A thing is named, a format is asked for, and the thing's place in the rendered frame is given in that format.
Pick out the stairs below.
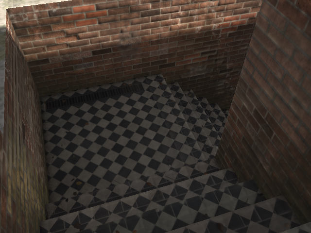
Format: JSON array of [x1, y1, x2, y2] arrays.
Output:
[[167, 82, 229, 160], [39, 158, 311, 233]]

